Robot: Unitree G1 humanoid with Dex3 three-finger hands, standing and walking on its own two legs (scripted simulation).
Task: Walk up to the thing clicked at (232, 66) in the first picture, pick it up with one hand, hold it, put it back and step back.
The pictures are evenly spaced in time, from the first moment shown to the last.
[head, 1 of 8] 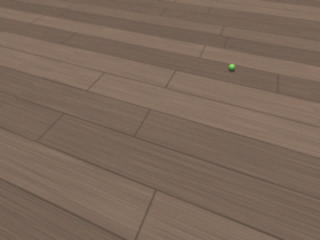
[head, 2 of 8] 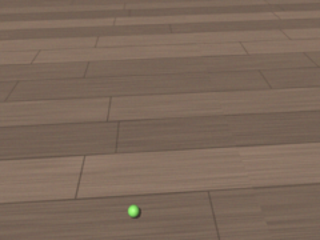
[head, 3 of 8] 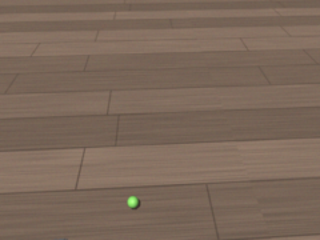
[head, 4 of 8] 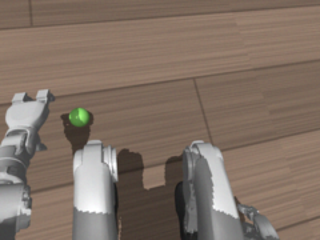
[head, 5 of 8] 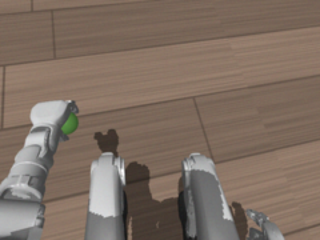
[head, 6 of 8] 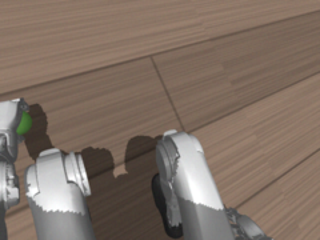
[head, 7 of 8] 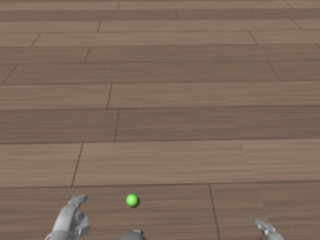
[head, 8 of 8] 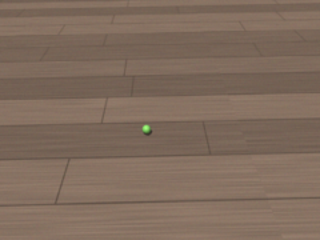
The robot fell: no
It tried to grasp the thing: yes
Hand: left
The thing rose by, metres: 0.69
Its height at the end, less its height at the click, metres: +0.00
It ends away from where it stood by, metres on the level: 0.01
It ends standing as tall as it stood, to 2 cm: yes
